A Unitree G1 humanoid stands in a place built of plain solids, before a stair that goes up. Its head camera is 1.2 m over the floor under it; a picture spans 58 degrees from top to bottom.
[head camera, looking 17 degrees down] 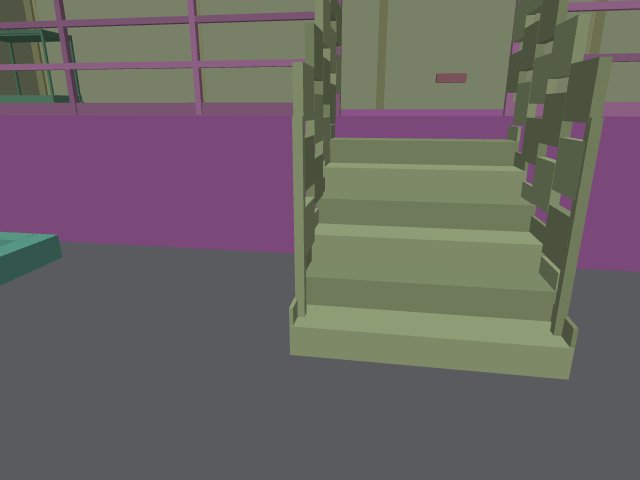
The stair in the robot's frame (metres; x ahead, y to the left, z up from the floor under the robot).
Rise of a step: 0.16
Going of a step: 0.26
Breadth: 1.32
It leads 9 degrees to the right of straight ahead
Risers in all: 7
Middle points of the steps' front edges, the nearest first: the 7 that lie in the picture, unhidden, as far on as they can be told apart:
1.82 -0.50 0.16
2.08 -0.54 0.33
2.34 -0.58 0.49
2.59 -0.62 0.65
2.85 -0.66 0.82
3.11 -0.70 0.98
3.36 -0.75 1.14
